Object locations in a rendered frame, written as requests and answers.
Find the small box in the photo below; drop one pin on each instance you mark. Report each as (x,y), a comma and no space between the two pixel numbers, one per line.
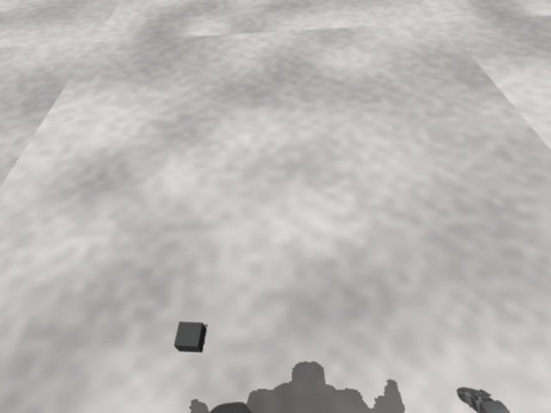
(190,337)

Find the right robot hand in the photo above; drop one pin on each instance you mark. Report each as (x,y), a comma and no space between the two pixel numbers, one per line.
(480,401)

